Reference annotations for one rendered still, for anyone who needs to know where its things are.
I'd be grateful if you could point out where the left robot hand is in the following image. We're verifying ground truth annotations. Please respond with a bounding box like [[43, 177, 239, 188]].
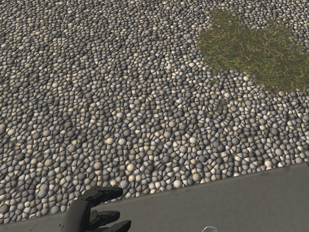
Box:
[[59, 186, 131, 232]]

